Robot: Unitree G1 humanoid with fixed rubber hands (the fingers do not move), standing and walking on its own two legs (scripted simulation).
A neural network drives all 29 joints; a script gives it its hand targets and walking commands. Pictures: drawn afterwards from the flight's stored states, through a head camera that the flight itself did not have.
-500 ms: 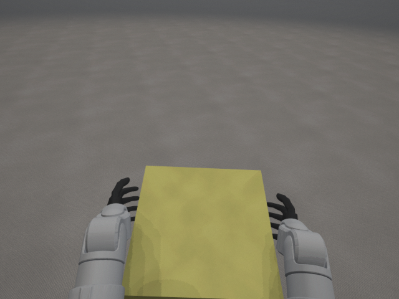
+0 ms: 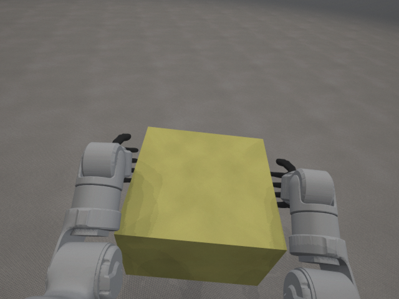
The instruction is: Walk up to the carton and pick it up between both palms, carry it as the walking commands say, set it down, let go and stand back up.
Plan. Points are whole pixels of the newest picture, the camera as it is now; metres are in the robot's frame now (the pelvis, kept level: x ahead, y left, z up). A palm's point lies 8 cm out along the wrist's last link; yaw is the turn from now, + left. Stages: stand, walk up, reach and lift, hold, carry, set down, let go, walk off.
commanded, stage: carry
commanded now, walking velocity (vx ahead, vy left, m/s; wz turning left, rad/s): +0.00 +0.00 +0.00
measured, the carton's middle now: (199, 201) +0.34 +0.02 +0.05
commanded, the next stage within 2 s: none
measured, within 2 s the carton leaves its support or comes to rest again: neither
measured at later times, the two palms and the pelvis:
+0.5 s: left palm (144, 173) +0.36 +0.14 +0.11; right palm (309, 196) +0.34 -0.21 +0.10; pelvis -0.01 -0.02 +0.00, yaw -1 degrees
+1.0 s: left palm (144, 177) +0.33 +0.13 +0.12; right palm (316, 206) +0.31 -0.21 +0.11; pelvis -0.02 -0.03 +0.00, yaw +0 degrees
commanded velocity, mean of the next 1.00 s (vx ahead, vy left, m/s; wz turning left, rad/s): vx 0.00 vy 0.00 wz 0.00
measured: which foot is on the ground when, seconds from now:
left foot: down 0.00-1.00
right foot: down 0.00-1.00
